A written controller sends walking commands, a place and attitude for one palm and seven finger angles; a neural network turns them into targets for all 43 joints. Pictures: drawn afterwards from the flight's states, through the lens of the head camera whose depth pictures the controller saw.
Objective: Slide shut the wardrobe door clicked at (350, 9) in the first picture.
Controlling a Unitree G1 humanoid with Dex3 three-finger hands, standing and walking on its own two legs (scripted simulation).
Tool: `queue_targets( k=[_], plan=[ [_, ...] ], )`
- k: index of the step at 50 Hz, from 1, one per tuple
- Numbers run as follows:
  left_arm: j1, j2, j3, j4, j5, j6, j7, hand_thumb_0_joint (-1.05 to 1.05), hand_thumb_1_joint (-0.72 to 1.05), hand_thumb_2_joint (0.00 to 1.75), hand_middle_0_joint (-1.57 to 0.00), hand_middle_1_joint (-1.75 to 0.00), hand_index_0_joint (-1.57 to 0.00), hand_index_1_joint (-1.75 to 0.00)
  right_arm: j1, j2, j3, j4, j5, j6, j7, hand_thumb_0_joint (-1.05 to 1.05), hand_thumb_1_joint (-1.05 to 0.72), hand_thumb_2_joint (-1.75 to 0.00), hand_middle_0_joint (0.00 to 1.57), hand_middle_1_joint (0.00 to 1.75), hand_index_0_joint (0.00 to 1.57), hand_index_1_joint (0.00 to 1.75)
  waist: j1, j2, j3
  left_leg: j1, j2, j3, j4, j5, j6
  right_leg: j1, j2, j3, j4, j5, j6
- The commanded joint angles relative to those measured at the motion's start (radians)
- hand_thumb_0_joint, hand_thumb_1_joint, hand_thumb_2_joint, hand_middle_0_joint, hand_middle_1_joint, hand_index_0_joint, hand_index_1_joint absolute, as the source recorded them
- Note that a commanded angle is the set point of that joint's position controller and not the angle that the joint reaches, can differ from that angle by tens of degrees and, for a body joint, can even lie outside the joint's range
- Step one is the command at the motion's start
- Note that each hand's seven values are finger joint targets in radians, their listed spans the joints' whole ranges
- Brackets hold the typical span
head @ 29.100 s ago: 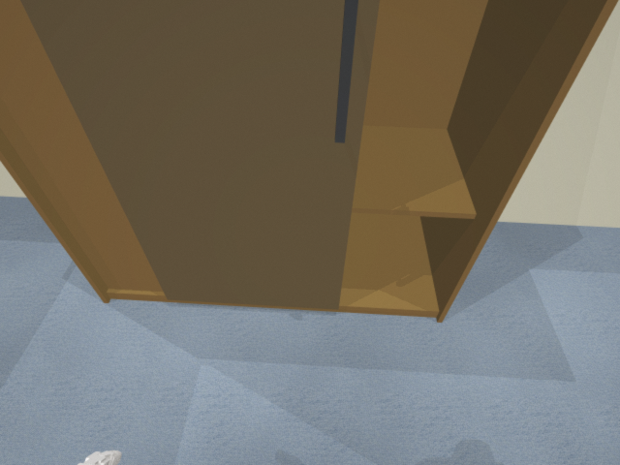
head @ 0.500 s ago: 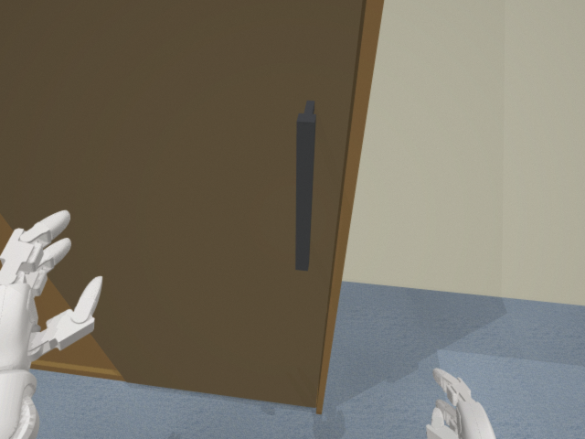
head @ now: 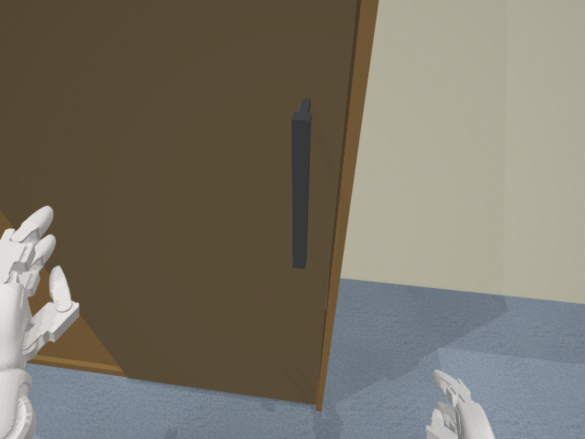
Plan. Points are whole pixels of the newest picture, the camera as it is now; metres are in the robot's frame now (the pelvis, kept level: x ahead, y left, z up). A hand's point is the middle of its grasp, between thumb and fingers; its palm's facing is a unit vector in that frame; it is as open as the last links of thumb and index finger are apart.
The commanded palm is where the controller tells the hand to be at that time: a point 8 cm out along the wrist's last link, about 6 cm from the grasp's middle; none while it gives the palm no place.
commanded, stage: step back with the hand held close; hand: left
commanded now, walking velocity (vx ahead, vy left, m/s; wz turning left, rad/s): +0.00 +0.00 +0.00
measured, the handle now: (302, 193) +0.40 +0.05 +0.16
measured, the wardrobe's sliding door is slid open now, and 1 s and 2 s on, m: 0.00 0.00 0.00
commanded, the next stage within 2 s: stop stepping back and stand still in 1.44 s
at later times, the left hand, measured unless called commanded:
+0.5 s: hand (60, 317) +0.17 +0.27 +0.16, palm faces +0.37 -0.80 -0.47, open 7.4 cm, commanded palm +0.11 +0.31 +0.17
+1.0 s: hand (9, 371) +0.12 +0.28 +0.16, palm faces +0.43 -0.78 -0.45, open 7.4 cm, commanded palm +0.05 +0.32 +0.17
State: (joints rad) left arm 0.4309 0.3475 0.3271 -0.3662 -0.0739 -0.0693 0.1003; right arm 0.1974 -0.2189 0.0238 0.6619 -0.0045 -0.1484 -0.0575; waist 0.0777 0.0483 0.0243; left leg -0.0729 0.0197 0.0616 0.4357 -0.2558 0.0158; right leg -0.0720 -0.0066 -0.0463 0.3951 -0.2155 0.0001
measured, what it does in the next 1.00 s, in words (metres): shifts its weight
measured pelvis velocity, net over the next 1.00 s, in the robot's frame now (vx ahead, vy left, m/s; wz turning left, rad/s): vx -0.09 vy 0.02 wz -0.01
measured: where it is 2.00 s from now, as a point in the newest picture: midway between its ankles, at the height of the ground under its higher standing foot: outside the picture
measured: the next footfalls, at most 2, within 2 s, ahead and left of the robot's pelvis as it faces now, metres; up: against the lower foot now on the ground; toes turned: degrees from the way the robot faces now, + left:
right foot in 1.48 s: -0.22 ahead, -0.12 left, +0.00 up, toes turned -5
left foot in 1.58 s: -0.04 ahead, +0.10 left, +0.00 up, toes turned -5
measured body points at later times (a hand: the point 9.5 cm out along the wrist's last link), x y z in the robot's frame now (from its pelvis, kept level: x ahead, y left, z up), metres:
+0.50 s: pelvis -0.04 +0.02 -0.01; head -0.03 +0.03 +0.44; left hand +0.15 +0.31 +0.18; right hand +0.13 -0.23 -0.08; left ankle +0.00 +0.10 -0.74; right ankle +0.01 -0.12 -0.74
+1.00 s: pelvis -0.09 +0.02 -0.02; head -0.07 +0.05 +0.42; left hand +0.09 +0.32 +0.18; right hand +0.09 -0.21 -0.09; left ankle +0.00 +0.10 -0.74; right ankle -0.04 -0.12 -0.74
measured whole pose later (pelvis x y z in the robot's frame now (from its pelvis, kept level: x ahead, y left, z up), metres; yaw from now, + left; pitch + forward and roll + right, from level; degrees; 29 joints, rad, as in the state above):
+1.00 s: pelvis -0.09 +0.02 -0.02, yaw +0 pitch +0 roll -2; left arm 0.48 0.42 0.46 -0.55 -0.02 -0.27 0.13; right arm 0.18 -0.18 0.01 0.59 -0.02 -0.12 -0.06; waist 0.02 -0.04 0.06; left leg -0.45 0.01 0.07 0.65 -0.20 0.06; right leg -0.39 0.03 0.05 0.63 -0.23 0.03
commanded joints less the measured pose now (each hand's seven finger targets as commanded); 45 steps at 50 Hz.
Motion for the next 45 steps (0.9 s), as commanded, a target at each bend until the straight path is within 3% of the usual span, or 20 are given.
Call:
queue_targets(
  k=[1,2,3,4,7,11,14,16,20,22,27,29,31,34,37,38,39,40,41,45],
  plan=[
    [-0.163,0.204,0.115,-0.248,0.0,-0.074,0.015,0.0,0.9,0.9,-0.2,-0.3,-0.2,-0.3,-0.151,-0.118,-0.045,-0.166,0.006,-0.056,-0.014,0.0,-0.9,-0.9,0.2,0.3,0.2,0.3,-0.004,0.036,-0.063,-0.021,0.01,-0.048,-0.078,0.153,0.005,-0.021,-0.003,0.038,-0.077,0.088,-0.02],
    [-0.337,0.368,0.268,-0.369,0.002,-0.138,0.029,0.0,0.9,0.9,-0.2,-0.3,-0.2,-0.3,-0.138,-0.129,-0.037,-0.214,0.015,-0.047,-0.012,0.0,-0.9,-0.9,0.2,0.3,0.2,0.3,-0.038,0.018,0.015,-0.109,0.021,-0.047,-0.059,0.03,0.024,-0.126,-0.051,0.166,-0.142,0.119,-0.019],
    [-0.22,0.277,0.209,-0.247,0.002,-0.148,0.025,0.0,0.9,0.9,-0.2,-0.3,-0.2,-0.3,-0.128,-0.107,-0.033,-0.173,0.006,-0.038,-0.016,0.0,-0.9,-0.9,0.2,0.3,0.2,0.3,-0.049,-0.06,0.019,-0.098,0.011,-0.057,-0.032,0.013,0.026,-0.161,-0.076,0.178,-0.163,0.092,-0.024],
    [-0.127,0.22,0.164,-0.197,0.011,-0.144,0.019,0.0,0.9,0.9,-0.2,-0.3,-0.2,-0.3,-0.118,-0.111,-0.037,-0.174,0.001,-0.027,-0.013,0.0,-0.9,-0.9,0.2,0.3,0.2,0.3,-0.05,-0.085,0.007,-0.081,0.015,-0.05,-0.02,0.034,0.026,-0.181,-0.083,0.182,-0.163,0.099,-0.025],
    [-0.047,0.183,0.129,-0.199,0.023,-0.157,0.017,0.0,0.9,0.9,-0.2,-0.3,-0.2,-0.3,-0.118,-0.13,-0.053,-0.196,-0.003,-0.005,-0.013,0.0,-0.9,-0.9,0.2,0.3,0.2,0.3,-0.047,-0.014,-0.086,-0.07,0.032,-0.039,-0.032,0.131,0.023,-0.142,-0.082,0.144,-0.095,0.205,-0.016],
    [0.035,0.212,0.165,-0.234,0.023,-0.159,0.027,0.0,0.9,0.9,-0.2,-0.3,-0.2,-0.3,-0.113,-0.13,-0.064,-0.228,0.001,0.027,-0.019,0.0,-0.9,-0.9,0.2,0.3,0.2,0.3,-0.045,-0.032,-0.193,-0.075,0.065,-0.053,-0.042,0.282,0.026,-0.077,-0.066,0.101,0.01,0.331,0.001],
    [0.056,0.244,0.2,-0.287,0.022,-0.162,0.034,0.0,0.9,0.9,-0.2,-0.3,-0.2,-0.3,-0.116,-0.126,-0.072,-0.252,0.006,0.047,-0.024,0.0,-0.9,-0.9,0.2,0.3,0.2,0.3,-0.047,-0.046,-0.208,-0.106,0.079,-0.065,-0.034,0.327,0.029,-0.067,-0.062,0.099,0.06,0.382,0.005],
    [0.076,0.256,0.218,-0.311,0.021,-0.165,0.039,0.0,0.9,0.9,-0.2,-0.3,-0.2,-0.3,-0.119,-0.124,-0.071,-0.26,0.005,0.055,-0.029,0.0,-0.9,-0.9,0.2,0.3,0.2,0.3,-0.045,-0.01,-0.208,-0.15,0.087,-0.081,-0.043,0.316,0.033,-0.051,-0.055,0.096,0.089,0.365,0.006],
    [0.071,0.268,0.234,-0.348,0.025,-0.176,0.048,0.0,0.9,0.9,-0.2,-0.3,-0.2,-0.3,-0.115,-0.128,-0.073,-0.268,0.002,0.052,-0.034,0.0,-0.9,-0.9,0.2,0.3,0.2,0.3,-0.043,0.053,-0.174,-0.269,0.106,-0.106,-0.072,0.182,0.049,-0.039,-0.041,0.103,0.141,0.286,0.008],
    [0.067,0.248,0.222,-0.34,0.027,-0.18,0.05,0.0,0.9,0.9,-0.2,-0.3,-0.2,-0.3,-0.101,-0.128,-0.073,-0.266,0.005,0.045,-0.034,0.0,-0.9,-0.9,0.2,0.3,0.2,0.3,-0.048,0.045,-0.147,-0.333,0.115,-0.115,-0.082,0.08,0.056,-0.037,-0.039,0.111,0.163,0.238,0.006],
    [0.023,0.232,0.206,-0.321,0.039,-0.201,0.057,0.0,0.9,0.9,-0.2,-0.3,-0.2,-0.3,-0.077,-0.13,-0.076,-0.255,0.008,0.025,-0.032,0.0,-0.9,-0.9,0.2,0.3,0.2,0.3,-0.064,-0.02,-0.081,-0.429,0.09,-0.117,-0.055,-0.234,0.061,-0.119,-0.066,0.172,0.1,0.03,-0.009],
    [0.009,0.231,0.199,-0.321,0.042,-0.211,0.061,0.0,0.9,0.9,-0.2,-0.3,-0.2,-0.3,-0.066,-0.129,-0.077,-0.248,0.007,0.017,-0.029,0.0,-0.9,-0.9,0.2,0.3,0.2,0.3,-0.071,-0.056,-0.069,-0.386,0.063,-0.109,0.002,-0.263,0.053,-0.216,-0.092,0.213,0.019,-0.09,-0.025],
    [-0.008,0.233,0.193,-0.334,0.043,-0.219,0.066,0.0,0.9,0.9,-0.2,-0.3,-0.2,-0.3,-0.061,-0.129,-0.076,-0.241,0.005,0.012,-0.029,0.0,-0.9,-0.9,0.2,0.3,0.2,0.3,-0.076,-0.079,-0.064,-0.345,0.056,-0.12,0.026,-0.264,0.045,-0.287,-0.103,0.212,-0.022,-0.196,-0.034],
    [-0.016,0.239,0.203,-0.366,0.05,-0.235,0.075,0.0,0.9,0.9,-0.2,-0.3,-0.2,-0.3,-0.061,-0.133,-0.072,-0.237,0.001,-0.002,-0.029,0.0,-0.9,-0.9,0.2,0.3,0.2,0.3,-0.077,-0.004,-0.079,-0.35,0.084,-0.158,-0.024,-0.278,0.055,-0.283,-0.075,0.174,0.025,-0.199,-0.025],
    [0.001,0.232,0.224,-0.368,0.063,-0.245,0.076,0.0,0.9,0.9,-0.2,-0.3,-0.2,-0.3,-0.068,-0.142,-0.074,-0.245,0.002,-0.014,-0.033,0.0,-0.9,-0.9,0.2,0.3,0.2,0.3,-0.066,0.139,-0.116,-0.545,0.201,-0.272,-0.202,-0.419,0.1,-0.052,0.016,0.08,0.29,-0.046,0.011],
    [-0.002,0.239,0.237,-0.371,0.067,-0.247,0.074,0.0,0.9,0.9,-0.2,-0.3,-0.2,-0.3,-0.068,-0.136,-0.076,-0.247,-0.001,-0.017,-0.034,0.0,-0.9,-0.9,0.2,0.3,0.2,0.3,-0.061,0.144,-0.117,-0.565,0.215,-0.275,-0.195,-0.374,0.108,-0.029,0.023,0.073,0.336,0.021,0.015],
    [0.011,0.246,0.247,-0.367,0.065,-0.248,0.072,0.0,0.9,0.9,-0.2,-0.3,-0.2,-0.3,-0.064,-0.129,-0.079,-0.246,0.0,-0.02,-0.032,0.0,-0.9,-0.9,0.2,0.3,0.2,0.3,-0.059,0.099,-0.134,-0.538,0.204,-0.259,-0.147,-0.287,0.105,-0.029,0.019,0.085,0.326,0.071,0.013],
    [0.019,0.255,0.256,-0.364,0.064,-0.248,0.068,0.0,0.9,0.9,-0.2,-0.3,-0.2,-0.3,-0.068,-0.134,-0.079,-0.247,-0.004,-0.023,-0.031,0.0,-0.9,-0.9,0.2,0.3,0.2,0.3,-0.059,0.088,-0.135,-0.559,0.193,-0.249,-0.133,-0.292,0.101,-0.014,0.022,0.103,0.318,0.062,0.012],
    [0.008,0.239,0.243,-0.373,0.066,-0.254,0.061,0.0,0.9,0.9,-0.2,-0.3,-0.2,-0.3,-0.076,-0.134,-0.077,-0.246,-0.005,-0.025,-0.029,0.0,-0.9,-0.9,0.2,0.3,0.2,0.3,-0.062,0.085,-0.087,-0.619,0.19,-0.251,-0.139,-0.342,0.105,-0.007,0.025,0.116,0.319,0.041,0.01],
    [-0.005,0.24,0.232,-0.389,0.049,-0.265,0.05,0.0,0.9,0.9,-0.2,-0.3,-0.2,-0.3,-0.061,-0.129,-0.079,-0.223,-0.009,-0.031,-0.024,0.0,-0.9,-0.9,0.2,0.3,0.2,0.3,-0.066,0.04,-0.174,-0.387,0.136,-0.185,-0.015,0.02,0.062,-0.117,-0.011,0.16,0.241,0.244,-0.011]
  ],
)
